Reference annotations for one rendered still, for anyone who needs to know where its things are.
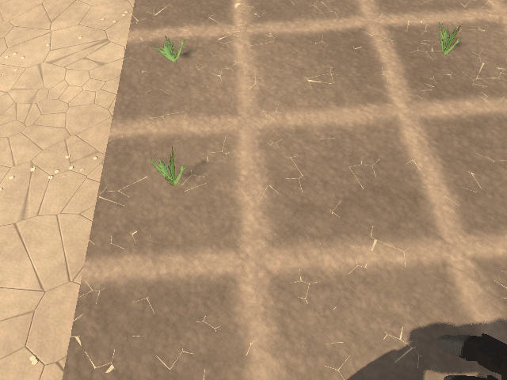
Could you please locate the robot right hand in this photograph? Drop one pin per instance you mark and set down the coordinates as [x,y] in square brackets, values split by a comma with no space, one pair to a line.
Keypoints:
[486,350]

